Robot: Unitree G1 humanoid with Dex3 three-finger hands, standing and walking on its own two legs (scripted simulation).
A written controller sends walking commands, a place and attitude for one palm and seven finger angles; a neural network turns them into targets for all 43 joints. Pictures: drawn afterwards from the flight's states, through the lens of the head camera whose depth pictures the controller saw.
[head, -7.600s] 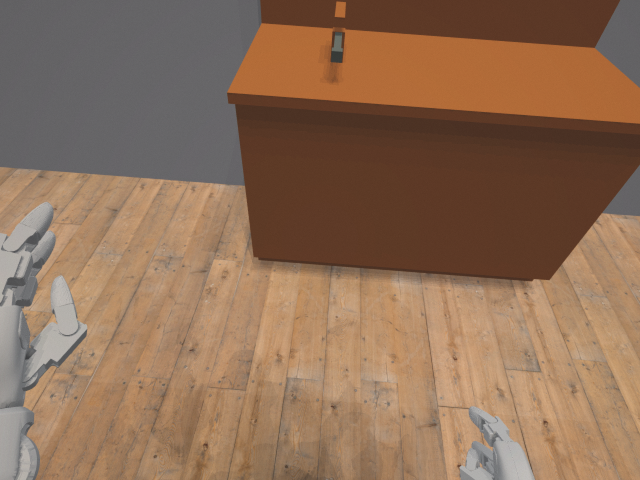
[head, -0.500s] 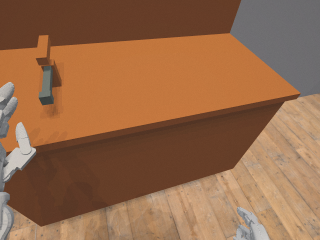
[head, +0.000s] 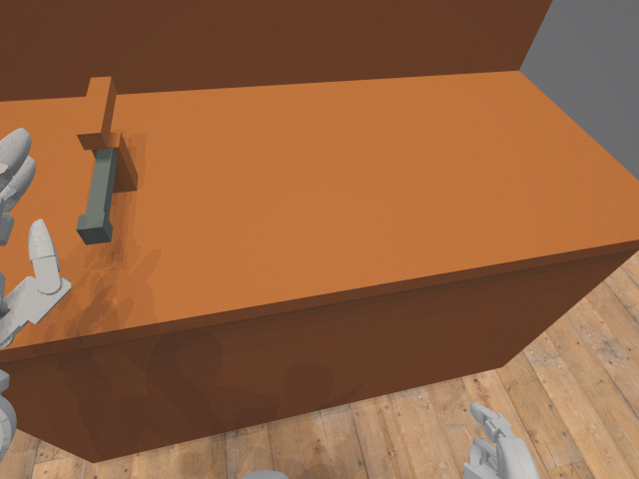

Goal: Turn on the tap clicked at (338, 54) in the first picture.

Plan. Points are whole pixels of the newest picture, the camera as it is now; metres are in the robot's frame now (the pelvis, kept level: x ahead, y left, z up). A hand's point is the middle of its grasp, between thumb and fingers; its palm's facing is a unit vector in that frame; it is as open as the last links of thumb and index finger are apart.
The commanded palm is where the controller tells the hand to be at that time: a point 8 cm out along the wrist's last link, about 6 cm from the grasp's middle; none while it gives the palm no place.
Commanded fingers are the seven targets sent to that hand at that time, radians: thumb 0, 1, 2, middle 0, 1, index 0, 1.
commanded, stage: come to a stop and stand still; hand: left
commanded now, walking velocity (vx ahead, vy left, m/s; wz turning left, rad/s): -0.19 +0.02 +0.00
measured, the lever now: (95, 228) +0.36 +0.30 +0.10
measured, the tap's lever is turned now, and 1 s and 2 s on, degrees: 0 0 0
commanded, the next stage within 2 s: none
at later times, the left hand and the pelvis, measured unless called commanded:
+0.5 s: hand (63, 227) +0.29 +0.27 +0.19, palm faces +0.37 -0.84 -0.39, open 7.4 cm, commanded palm +0.24 +0.31 +0.20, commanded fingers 0.00 0.90 0.90 -0.20 -0.30 -0.20 -0.30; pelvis +0.07 +0.03 +0.01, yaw -1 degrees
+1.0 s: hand (33, 224) +0.30 +0.31 +0.18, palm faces +0.28 -0.89 -0.36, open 7.4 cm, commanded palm +0.23 +0.35 +0.20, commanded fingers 0.00 0.90 0.90 -0.20 -0.30 -0.20 -0.30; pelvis +0.05 +0.09 +0.02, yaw -4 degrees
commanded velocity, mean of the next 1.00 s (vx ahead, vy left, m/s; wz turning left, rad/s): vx -0.08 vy -0.03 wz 0.00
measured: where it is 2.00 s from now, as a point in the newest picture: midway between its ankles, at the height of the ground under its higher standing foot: outside the picture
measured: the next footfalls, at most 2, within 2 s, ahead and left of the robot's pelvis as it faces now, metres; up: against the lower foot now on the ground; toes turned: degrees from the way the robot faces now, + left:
left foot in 0.22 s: +0.18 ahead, +0.18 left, +0.00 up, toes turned +0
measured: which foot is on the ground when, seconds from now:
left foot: up 0.00-0.20, down 0.22-1.00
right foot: down 0.00-1.00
